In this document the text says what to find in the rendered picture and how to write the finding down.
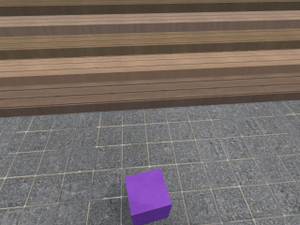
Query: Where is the carton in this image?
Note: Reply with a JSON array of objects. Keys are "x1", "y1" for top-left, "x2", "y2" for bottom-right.
[{"x1": 125, "y1": 169, "x2": 172, "y2": 225}]

